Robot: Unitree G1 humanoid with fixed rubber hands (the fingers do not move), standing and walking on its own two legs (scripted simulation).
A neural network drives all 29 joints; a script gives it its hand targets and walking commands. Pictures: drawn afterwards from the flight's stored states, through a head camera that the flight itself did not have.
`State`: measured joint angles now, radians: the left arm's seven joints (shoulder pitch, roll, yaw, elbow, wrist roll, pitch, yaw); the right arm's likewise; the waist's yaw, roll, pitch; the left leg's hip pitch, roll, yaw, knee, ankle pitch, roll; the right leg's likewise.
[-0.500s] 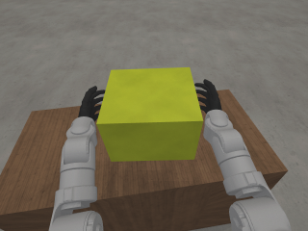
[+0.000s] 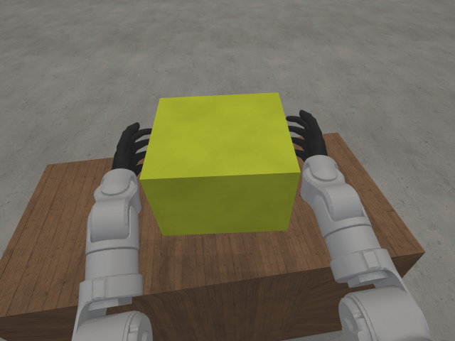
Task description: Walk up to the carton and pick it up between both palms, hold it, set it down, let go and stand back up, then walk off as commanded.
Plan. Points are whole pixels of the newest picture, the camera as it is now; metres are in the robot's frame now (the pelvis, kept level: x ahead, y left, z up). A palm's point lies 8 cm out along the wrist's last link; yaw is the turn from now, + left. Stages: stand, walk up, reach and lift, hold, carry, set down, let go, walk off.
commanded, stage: hold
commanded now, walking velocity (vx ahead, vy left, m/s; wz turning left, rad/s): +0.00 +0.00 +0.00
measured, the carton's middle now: (221, 162) +0.40 +0.00 +0.13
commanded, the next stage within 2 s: none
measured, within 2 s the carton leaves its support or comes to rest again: neither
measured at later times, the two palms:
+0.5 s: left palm (122, 170) +0.35 +0.16 +0.18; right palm (316, 153) +0.35 -0.16 +0.18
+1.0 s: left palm (122, 169) +0.35 +0.16 +0.18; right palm (316, 151) +0.35 -0.16 +0.18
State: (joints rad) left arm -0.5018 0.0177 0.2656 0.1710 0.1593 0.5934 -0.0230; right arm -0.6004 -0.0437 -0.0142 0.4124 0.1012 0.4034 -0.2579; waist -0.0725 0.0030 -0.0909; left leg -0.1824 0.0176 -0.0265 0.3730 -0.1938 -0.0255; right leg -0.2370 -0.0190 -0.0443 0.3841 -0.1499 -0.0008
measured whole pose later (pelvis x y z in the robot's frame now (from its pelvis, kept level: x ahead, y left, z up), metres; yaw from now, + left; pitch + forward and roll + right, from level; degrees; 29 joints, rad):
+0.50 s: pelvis -0.01 +0.00 +0.00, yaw +0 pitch -1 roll +0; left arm -0.50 0.02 0.27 0.14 0.17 0.64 -0.02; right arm -0.62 -0.04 -0.03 0.39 0.10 0.45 -0.25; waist -0.07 0.00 -0.09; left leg -0.16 0.02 -0.03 0.38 -0.19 -0.03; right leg -0.22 -0.02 -0.04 0.38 -0.14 0.00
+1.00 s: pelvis -0.01 +0.00 +0.00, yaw +0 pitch -1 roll +0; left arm -0.51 0.02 0.27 0.14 0.17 0.65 -0.02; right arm -0.62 -0.03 -0.04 0.39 0.10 0.46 -0.25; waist -0.07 0.00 -0.09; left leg -0.16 0.02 -0.03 0.37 -0.19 -0.03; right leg -0.22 -0.02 -0.04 0.38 -0.14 0.00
